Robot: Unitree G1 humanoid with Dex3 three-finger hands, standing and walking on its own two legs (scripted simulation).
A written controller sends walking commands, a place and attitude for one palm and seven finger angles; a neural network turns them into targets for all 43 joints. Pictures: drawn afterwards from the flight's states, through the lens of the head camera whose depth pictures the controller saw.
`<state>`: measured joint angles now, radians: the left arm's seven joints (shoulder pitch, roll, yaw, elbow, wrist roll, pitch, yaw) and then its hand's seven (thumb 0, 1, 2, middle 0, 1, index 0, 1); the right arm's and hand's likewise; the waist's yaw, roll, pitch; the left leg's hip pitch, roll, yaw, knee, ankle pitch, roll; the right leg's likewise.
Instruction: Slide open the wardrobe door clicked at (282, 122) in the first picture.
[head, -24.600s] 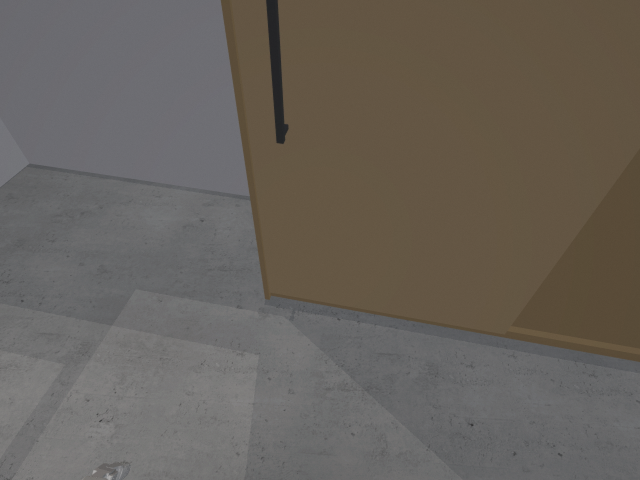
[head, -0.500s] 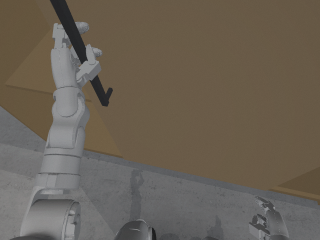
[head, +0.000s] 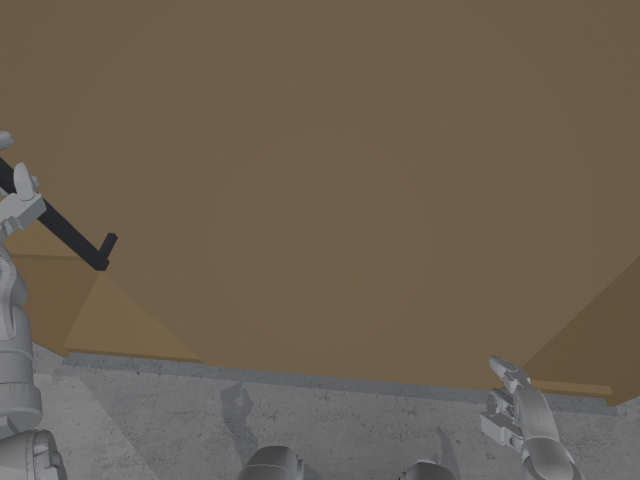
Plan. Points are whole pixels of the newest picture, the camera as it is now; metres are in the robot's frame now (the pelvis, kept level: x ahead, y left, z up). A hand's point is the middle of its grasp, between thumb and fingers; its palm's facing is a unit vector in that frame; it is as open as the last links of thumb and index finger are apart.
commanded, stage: stop walking and hold the door there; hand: left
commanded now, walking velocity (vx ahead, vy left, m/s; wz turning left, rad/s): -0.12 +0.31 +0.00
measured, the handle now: (32, 181) +0.40 +0.38 +0.16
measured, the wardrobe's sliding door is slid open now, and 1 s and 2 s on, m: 0.52 0.52 0.52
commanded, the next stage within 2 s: none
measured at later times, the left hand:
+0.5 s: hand (26, 198) +0.35 +0.35 +0.18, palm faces +0.50 -0.85 -0.19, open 6.3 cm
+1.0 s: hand (23, 199) +0.35 +0.35 +0.18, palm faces +0.46 -0.87 -0.19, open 6.3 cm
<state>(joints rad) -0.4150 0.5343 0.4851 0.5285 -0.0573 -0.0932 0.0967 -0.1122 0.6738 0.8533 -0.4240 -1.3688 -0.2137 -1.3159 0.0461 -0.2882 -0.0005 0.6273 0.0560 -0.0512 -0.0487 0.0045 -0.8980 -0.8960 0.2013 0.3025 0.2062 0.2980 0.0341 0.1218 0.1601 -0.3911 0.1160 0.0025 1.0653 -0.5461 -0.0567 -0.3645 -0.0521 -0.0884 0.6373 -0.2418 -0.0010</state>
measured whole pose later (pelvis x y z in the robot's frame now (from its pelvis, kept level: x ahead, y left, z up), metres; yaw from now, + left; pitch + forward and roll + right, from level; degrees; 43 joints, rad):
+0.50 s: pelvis -0.06 +0.04 +0.02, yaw -4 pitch -1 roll -2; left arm -0.54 0.58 0.41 0.73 -0.03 -0.10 0.13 -0.05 0.74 0.83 -0.37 -1.34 -0.21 -1.29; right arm 0.35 -0.26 0.01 0.71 0.05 -0.05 -0.08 0.01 -0.90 -0.90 0.19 0.30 0.20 0.30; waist -0.04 0.00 0.01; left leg -0.27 0.07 0.09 0.51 -0.22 0.02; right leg -0.30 0.00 -0.07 0.65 -0.36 0.02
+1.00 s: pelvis -0.11 +0.05 +0.01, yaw -6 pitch +0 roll -1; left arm -0.75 0.66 0.39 1.08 -0.03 -0.15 0.11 -0.03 0.76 0.83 -0.30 -1.25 -0.19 -1.30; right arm 0.35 -0.32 0.01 0.75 0.05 -0.04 -0.11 0.01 -0.90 -0.90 0.20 0.30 0.20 0.30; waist -0.06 0.01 0.02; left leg -0.34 0.06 0.14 0.49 -0.15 0.04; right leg -0.26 -0.01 -0.06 0.47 -0.20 0.01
